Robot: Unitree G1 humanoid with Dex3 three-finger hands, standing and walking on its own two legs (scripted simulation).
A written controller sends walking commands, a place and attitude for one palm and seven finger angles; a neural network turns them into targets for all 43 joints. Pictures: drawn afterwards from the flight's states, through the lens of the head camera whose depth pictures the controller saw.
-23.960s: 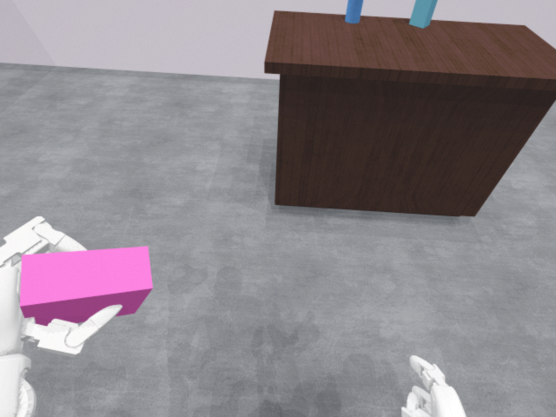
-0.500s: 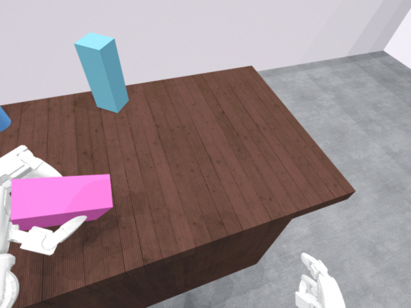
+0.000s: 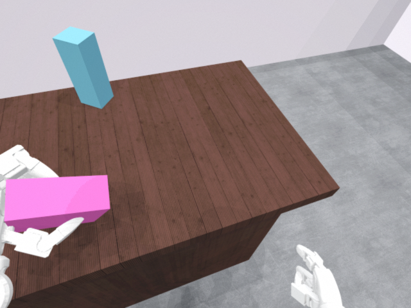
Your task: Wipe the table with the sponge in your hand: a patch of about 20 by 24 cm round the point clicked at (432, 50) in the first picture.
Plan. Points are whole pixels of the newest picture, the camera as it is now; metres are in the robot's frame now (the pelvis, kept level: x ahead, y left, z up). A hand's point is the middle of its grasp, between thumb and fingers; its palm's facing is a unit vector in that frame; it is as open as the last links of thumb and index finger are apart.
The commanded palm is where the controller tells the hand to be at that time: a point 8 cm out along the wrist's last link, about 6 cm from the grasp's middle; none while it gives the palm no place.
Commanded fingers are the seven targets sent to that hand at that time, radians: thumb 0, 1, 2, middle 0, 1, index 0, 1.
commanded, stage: shuffle to correct the standing spot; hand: left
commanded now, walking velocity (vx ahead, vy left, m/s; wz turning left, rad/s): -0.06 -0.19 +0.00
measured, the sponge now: (72, 203) +0.23 +0.22 +0.14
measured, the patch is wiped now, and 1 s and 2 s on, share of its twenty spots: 0.00 0.00 0.00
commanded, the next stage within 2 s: none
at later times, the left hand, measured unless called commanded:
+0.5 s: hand (68, 204) +0.22 +0.21 +0.16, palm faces +0.32 -0.85 -0.41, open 9.1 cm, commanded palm +0.16 +0.25 +0.17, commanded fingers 0.00 0.10 1.30 -1.20 -1.60 -1.20 -1.60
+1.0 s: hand (57, 204) +0.22 +0.23 +0.16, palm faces +0.33 -0.85 -0.42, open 9.1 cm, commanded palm +0.16 +0.26 +0.17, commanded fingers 0.00 0.10 1.30 -1.20 -1.60 -1.20 -1.60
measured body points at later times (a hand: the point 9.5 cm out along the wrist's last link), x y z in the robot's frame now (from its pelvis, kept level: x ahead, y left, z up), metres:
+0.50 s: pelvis +0.00 -0.03 -0.01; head +0.04 -0.01 +0.44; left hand +0.20 +0.26 +0.18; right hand +0.17 -0.27 -0.09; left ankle +0.04 +0.13 -0.74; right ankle +0.00 -0.10 -0.74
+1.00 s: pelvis +0.00 -0.02 +0.00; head +0.04 +0.00 +0.44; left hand +0.19 +0.27 +0.18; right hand +0.18 -0.24 -0.09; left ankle +0.04 +0.13 -0.74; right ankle +0.00 -0.10 -0.74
